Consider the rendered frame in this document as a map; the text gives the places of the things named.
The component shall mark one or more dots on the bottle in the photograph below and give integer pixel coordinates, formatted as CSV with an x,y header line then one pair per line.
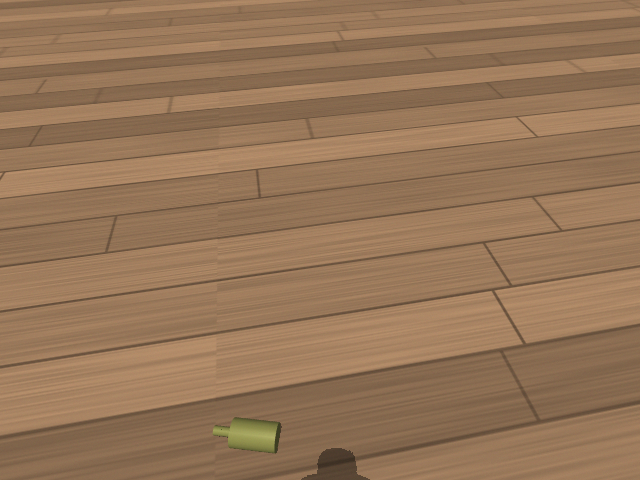
x,y
251,434

